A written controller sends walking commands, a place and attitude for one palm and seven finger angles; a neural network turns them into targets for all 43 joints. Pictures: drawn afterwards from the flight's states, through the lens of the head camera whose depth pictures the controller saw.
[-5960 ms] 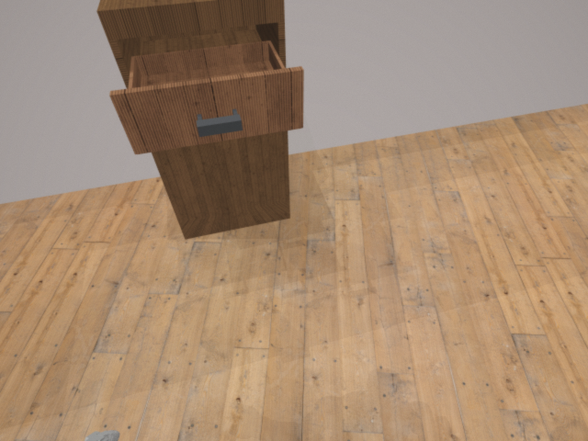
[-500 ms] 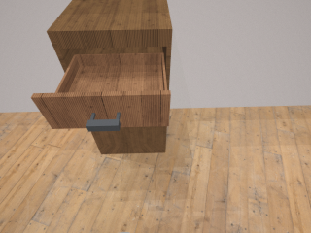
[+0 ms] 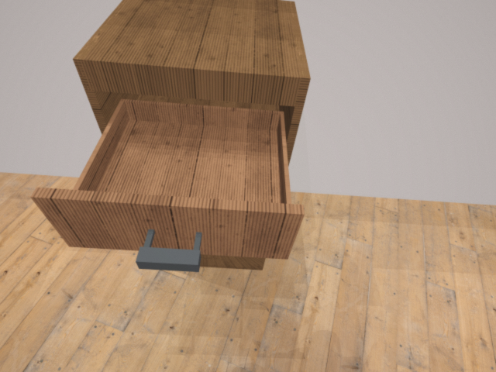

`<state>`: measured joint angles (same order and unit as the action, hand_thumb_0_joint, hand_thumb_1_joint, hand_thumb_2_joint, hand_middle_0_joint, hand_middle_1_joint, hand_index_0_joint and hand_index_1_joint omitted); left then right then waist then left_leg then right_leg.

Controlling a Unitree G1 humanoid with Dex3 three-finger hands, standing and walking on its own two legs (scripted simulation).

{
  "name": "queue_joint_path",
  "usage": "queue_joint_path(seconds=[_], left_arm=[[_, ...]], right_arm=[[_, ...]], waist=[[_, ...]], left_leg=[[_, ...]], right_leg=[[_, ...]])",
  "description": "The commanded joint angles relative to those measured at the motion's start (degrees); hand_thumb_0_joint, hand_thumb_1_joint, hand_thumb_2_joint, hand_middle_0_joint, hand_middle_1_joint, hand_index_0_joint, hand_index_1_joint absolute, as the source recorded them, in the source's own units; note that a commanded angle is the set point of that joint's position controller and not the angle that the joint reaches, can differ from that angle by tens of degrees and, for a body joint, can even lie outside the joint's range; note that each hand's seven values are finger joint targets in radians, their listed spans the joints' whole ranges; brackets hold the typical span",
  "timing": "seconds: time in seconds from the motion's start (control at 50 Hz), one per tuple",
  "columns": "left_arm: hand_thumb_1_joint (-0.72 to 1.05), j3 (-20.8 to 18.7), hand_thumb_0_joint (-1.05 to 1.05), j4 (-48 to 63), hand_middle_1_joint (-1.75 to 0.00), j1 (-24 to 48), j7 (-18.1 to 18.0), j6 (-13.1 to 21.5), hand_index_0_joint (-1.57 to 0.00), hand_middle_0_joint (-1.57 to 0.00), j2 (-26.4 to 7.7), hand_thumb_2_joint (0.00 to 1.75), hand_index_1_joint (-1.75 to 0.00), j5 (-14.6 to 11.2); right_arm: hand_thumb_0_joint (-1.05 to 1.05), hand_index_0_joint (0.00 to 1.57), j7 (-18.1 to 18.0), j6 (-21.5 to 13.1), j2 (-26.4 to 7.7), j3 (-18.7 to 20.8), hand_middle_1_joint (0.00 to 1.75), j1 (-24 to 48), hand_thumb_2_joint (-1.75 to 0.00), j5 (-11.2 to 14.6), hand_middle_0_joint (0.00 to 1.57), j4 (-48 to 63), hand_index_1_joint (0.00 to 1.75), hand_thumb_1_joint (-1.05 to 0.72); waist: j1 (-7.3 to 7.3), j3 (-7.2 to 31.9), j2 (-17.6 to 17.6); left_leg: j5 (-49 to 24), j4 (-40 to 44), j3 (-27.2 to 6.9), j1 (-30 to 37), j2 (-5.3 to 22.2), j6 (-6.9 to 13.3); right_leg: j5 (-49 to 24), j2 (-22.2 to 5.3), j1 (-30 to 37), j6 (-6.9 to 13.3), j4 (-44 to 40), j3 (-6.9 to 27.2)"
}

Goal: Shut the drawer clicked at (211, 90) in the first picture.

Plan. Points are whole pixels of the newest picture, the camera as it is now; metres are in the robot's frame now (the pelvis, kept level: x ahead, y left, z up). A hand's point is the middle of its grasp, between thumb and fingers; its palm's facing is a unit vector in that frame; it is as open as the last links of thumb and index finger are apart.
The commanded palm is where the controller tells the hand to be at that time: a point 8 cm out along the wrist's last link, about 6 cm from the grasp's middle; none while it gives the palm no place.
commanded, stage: come to a stop and stand still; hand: left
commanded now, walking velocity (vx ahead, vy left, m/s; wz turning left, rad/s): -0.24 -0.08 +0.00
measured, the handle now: (172, 247) +0.31 +0.16 +0.00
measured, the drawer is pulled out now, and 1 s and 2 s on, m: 0.29 0.29 0.29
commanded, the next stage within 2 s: look again from close up in 0.94 s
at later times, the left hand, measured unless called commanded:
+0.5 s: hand out of the picture +0.04 +0.12 -0.15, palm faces +0.08 -0.95 -0.30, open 7.4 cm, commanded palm none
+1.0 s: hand out of the picture -0.05 +0.14 -0.18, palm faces +0.07 -0.98 -0.17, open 7.4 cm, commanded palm none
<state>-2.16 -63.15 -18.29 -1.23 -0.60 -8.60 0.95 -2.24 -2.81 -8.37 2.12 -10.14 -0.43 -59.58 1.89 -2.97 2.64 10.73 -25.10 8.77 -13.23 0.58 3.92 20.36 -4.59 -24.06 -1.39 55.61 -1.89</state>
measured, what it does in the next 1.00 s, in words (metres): steps on the spot: right foot, then left foot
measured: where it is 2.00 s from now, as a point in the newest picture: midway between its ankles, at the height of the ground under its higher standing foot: outside the picture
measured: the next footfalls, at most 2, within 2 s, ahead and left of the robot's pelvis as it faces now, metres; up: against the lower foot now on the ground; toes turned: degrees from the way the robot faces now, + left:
right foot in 0.24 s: +0.01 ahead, -0.10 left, +0.00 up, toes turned -1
left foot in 0.76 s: -0.03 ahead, +0.10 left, +0.00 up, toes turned +2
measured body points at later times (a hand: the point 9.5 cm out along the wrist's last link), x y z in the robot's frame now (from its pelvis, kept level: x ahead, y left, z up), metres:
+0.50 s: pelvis -0.01 -0.07 +0.00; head +0.02 -0.12 +0.45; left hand +0.04 +0.17 -0.12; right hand +0.03 -0.31 -0.18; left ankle -0.06 +0.09 -0.65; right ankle +0.01 -0.15 -0.74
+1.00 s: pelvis -0.02 -0.03 +0.00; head -0.01 -0.02 +0.45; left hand -0.05 +0.19 -0.17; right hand -0.03 -0.25 -0.16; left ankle -0.07 +0.10 -0.74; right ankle -0.04 -0.13 -0.74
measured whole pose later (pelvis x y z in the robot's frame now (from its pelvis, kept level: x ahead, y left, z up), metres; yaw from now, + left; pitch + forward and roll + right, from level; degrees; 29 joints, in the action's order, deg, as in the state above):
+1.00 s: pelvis -0.02 -0.03 +0.00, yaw +0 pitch +0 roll +2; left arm -1.7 -64.7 -17.5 -0.3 -0.9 -10.0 0.7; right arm -2.2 -0.7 -6.4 0.5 -17.3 -0.8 -65.0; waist 0.9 -0.2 3.3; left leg 15.6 -22.2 0.6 -7.0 -0.8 -0.8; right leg 15.6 -2.0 -13.5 -0.4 29.8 -1.8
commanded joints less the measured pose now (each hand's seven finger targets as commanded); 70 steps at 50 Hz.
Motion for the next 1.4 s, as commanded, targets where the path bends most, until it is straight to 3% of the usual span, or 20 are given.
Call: queue_joint_path(seconds=[0.0, 0.12, 0.18, 0.2, 0.22, 0.24, 0.26, 0.44, 0.62, 0.7, 0.76, 0.9, 0.96, 1.0, 1.02, 1.04, 1.06, 1.14, 1.26, 1.38], left_arm=[[0.90, -0.35, 0.00, 1.13, -0.30, -6.09, -0.83, -1.58, -0.20, -0.20, -1.76, 0.90, -0.30, 0.29], [0.90, -1.26, 0.00, 5.22, -0.30, 0.12, -1.05, -1.81, -0.20, -0.20, -3.59, 0.90, -0.30, 0.15], [0.90, -1.45, 0.00, 4.81, -0.30, -2.71, -1.13, -0.80, -0.20, -0.20, -4.16, 0.90, -0.30, 0.14], [0.90, -1.47, 0.00, 4.87, -0.30, -2.72, -1.29, -0.02, -0.20, -0.20, -6.10, 0.90, -0.30, 0.49], [0.90, -2.01, 0.00, 5.46, -0.30, -1.11, -1.54, 0.73, -0.20, -0.20, -10.58, 0.90, -0.30, 1.03], [0.90, -2.20, 0.00, 6.02, -0.30, -1.09, -1.27, 0.78, -0.20, -0.20, -12.92, 0.90, -0.30, 0.65], [0.90, -2.43, 0.00, 5.94, -0.30, -0.93, -1.36, 0.88, -0.20, -0.20, -13.07, 0.90, -0.30, 0.48], [0.90, -2.83, 0.00, 7.29, -0.30, 0.84, -2.19, 1.05, -0.20, -0.20, -11.37, 0.90, -0.30, 0.38], [0.90, -3.02, 0.00, 6.99, -0.30, 0.98, -0.70, 0.64, -0.20, -0.20, -12.41, 0.90, -0.30, 1.18], [0.90, -1.79, 0.00, 5.59, -0.30, 3.62, -0.49, 0.20, -0.20, -0.20, -8.83, 0.90, -0.30, -0.01], [0.90, -0.69, 0.00, 5.28, -0.30, 2.93, 0.24, -0.13, -0.20, -0.20, -4.37, 0.90, -0.30, 0.06], [0.90, 0.03, 0.00, 1.51, -0.30, 0.91, 0.77, 0.27, -0.20, -0.20, -3.48, 0.90, -0.30, 0.02], [0.90, 0.11, 0.00, -0.92, -0.30, -3.34, 0.26, 1.35, -0.20, -0.20, -4.12, 0.90, -0.30, -0.47], [0.90, 0.09, 0.00, -2.10, -0.30, -4.50, -0.32, 1.90, -0.20, -0.20, -5.66, 0.90, -0.30, -0.57], [0.90, 1.30, 0.00, 4.52, -0.30, 0.57, -0.86, 1.82, -0.20, -0.20, -11.59, 0.90, -0.30, -0.70], [0.90, 1.68, 0.00, 3.52, -0.30, -1.80, -0.70, 1.25, -0.20, -0.20, -6.63, 0.90, -0.30, -0.37], [0.90, 2.09, 0.00, 4.43, -0.30, -2.54, -0.76, 1.52, -0.20, -0.20, -6.03, 0.90, -0.30, -0.13], [0.90, 1.75, 0.00, 4.11, -0.30, -2.13, -1.44, 3.55, -0.20, -0.20, -7.61, 0.90, -0.30, -0.57], [0.90, 0.78, 0.00, 4.11, -0.30, -3.08, -2.27, 3.60, -0.20, -0.20, -8.32, 0.90, -0.30, -0.71], [0.90, 0.49, 0.00, 5.75, -0.30, -0.39, -2.51, 2.59, -0.20, -0.20, -9.04, 0.90, -0.30, -0.57]], right_arm=[[0.00, 0.20, -0.74, 1.01, -6.66, 0.55, 0.30, -2.02, -0.90, -0.16, 0.20, 0.99, 0.30, -0.90], [0.00, 0.20, -0.59, 2.85, -8.88, 2.60, 0.30, -2.43, -0.90, -0.78, 0.20, 1.07, 0.30, -0.90], [0.00, 0.20, -0.10, 3.42, -9.16, 3.00, 0.30, -1.48, -0.90, -0.55, 0.20, 1.37, 0.30, -0.90], [0.00, 0.20, 0.30, 3.50, -7.26, 2.84, 0.30, -2.48, -0.90, -0.13, 0.20, 1.40, 0.30, -0.90], [0.00, 0.20, 0.76, 3.52, -3.81, 2.56, 0.30, -4.81, -0.90, 0.24, 0.20, 2.12, 0.30, -0.90], [0.00, 0.20, 0.83, 4.45, -3.76, 2.55, 0.30, -3.99, -0.90, 0.14, 0.20, 3.03, 0.30, -0.90], [0.00, 0.20, 0.56, 5.79, -4.37, 2.67, 0.30, -2.87, -0.90, -0.23, 0.20, 3.20, 0.30, -0.90], [0.00, 0.20, 2.01, 6.84, -6.64, 3.03, 0.30, -1.78, -0.90, -0.98, 0.20, 3.52, 0.30, -0.90], [0.00, 0.20, 2.30, 4.66, -5.34, 1.53, 0.30, -1.99, -0.90, -0.29, 0.20, 3.62, 0.30, -0.90], [0.00, 0.20, 1.29, 2.75, -5.02, 0.29, 0.30, -10.89, -0.90, -0.31, 0.20, -0.69, 0.30, -0.90], [0.00, 0.20, 0.66, 2.47, -10.62, 0.74, 0.30, -5.85, -0.90, -1.11, 0.20, 0.61, 0.30, -0.90], [0.00, 0.20, -0.80, 1.35, -7.58, -0.03, 0.30, -6.45, -0.90, -0.77, 0.20, -2.14, 0.30, -0.90], [0.00, 0.20, -1.10, 1.00, -6.38, -0.15, 0.30, -8.39, -0.90, -0.16, 0.20, -3.71, 0.30, -0.90], [0.00, 0.20, -0.84, 0.84, -3.69, -0.49, 0.30, -9.52, -0.90, 0.22, 0.20, -4.10, 0.30, -0.90], [0.00, 0.20, -0.11, 2.68, -6.84, 0.59, 0.30, -5.84, -0.90, -1.61, 0.20, 1.41, 0.30, -0.90], [0.00, 0.20, 0.02, 1.77, -8.08, 0.71, 0.30, -5.85, -0.90, -1.71, 0.20, -0.01, 0.30, -0.90], [0.00, 0.20, 0.42, 1.88, -5.79, 0.38, 0.30, -4.68, -0.90, -1.18, 0.20, 1.02, 0.30, -0.90], [0.00, 0.20, 0.85, 2.15, -3.72, -0.62, 0.30, -7.67, -0.90, -0.57, 0.20, 0.32, 0.30, -0.90], [0.00, 0.20, 0.44, 1.84, -4.63, -0.26, 0.30, -6.54, -0.90, -0.06, 0.20, -0.90, 0.30, -0.90], [0.00, 0.20, 0.24, 2.22, -6.09, 0.38, 0.30, -3.86, -0.90, -0.07, 0.20, -0.72, 0.30, -0.90]], waist=[[-0.26, 3.47, -8.50], [-1.66, 1.80, -12.11], [0.34, 5.15, -10.84], [0.18, 5.70, -4.49], [-1.35, 5.86, 7.47], [-0.26, 5.23, 8.49], [0.22, 6.17, 10.35], [0.74, 3.39, 6.05], [1.38, 2.20, 10.78], [-2.87, 3.13, 3.01], [-1.53, -3.30, -13.77], [-1.48, -3.25, -11.26], [-0.62, 2.13, -7.13], [-1.27, 4.33, -4.03], [-4.44, -1.74, -5.21], [-0.93, -3.27, -7.52], [-0.82, -1.98, -6.31], [-2.57, 3.62, 7.67], [-1.90, 5.74, 2.63], [-2.14, 5.42, -1.83]], left_leg=[[-30.39, 8.37, -8.89, 2.20, 15.75, 5.13], [-32.24, 4.64, -11.66, 2.96, 17.16, 6.34], [-23.20, -0.89, -10.27, 2.71, 14.14, 2.82], [-13.33, -5.68, -7.72, 1.30, 9.73, -0.53], [4.06, -11.98, -3.15, -6.20, 2.91, -4.27], [21.22, -19.38, -4.83, -7.48, -0.06, -5.36], [24.16, -26.39, -9.02, -7.90, 0.08, -5.28], [10.07, -38.87, -11.75, -16.33, 0.33, -7.78], [13.46, -12.06, -6.39, -3.67, -0.18, -5.89], [3.97, 7.52, -7.36, 13.02, 1.25, -4.36], [26.22, 19.63, -25.94, -5.47, 15.46, 1.94], [-7.98, 12.05, -18.35, 4.28, 12.39, 3.42], [-20.69, 2.72, -13.62, 5.83, 8.11, -0.02], [-12.21, 1.48, -10.70, 3.00, 4.84, -2.88], [-2.91, 5.48, -10.97, 3.30, 1.78, -1.48], [9.42, 5.14, -12.44, -2.13, 7.52, -1.66], [10.57, 3.98, -12.70, -3.21, 5.71, -1.62], [5.38, -5.59, -8.85, -1.05, 1.24, -3.37], [-1.53, -5.92, -7.68, -1.10, 2.01, -3.41], [-11.61, -4.58, -7.56, 4.37, 3.65, -3.43]], right_leg=[[-1.30, 0.04, 3.62, -1.29, -5.13, 0.06], [3.39, 1.35, 4.48, 0.10, -10.96, -0.39], [-8.66, 1.26, 12.09, 0.38, -26.29, -0.93], [-18.57, -1.31, 14.48, 0.70, -33.77, 2.22], [-36.30, -11.54, 18.19, 4.28, -34.98, 13.75], [-46.19, -19.10, 15.17, 10.44, -35.86, 16.75], [-45.78, -19.16, 12.62, 11.95, -36.49, 17.92], [-27.34, -13.89, 17.86, 10.42, -37.14, 12.55], [-0.54, -10.16, 12.56, 9.78, -44.18, 14.13], [6.60, -3.57, 1.79, 4.22, -38.44, 8.40], [0.65, 3.15, 4.62, 0.48, -23.08, -0.85], [0.71, 2.02, 3.93, -0.02, -20.91, 0.08], [-16.21, 0.99, 14.32, 0.92, -34.20, 2.20], [-28.98, -3.17, 19.59, 3.21, -33.04, 5.39], [-4.93, 3.72, 8.28, 4.61, -26.18, 2.53], [2.94, 2.20, 5.79, 3.95, -27.25, 2.04], [-0.87, 1.77, 7.10, 4.42, -28.82, 4.44], [-10.70, -4.47, 11.58, 5.74, -35.79, 13.02], [-49.79, -4.90, 21.19, 4.11, -27.74, 7.70], [-44.76, -3.55, 18.14, 3.85, -26.62, 5.09]])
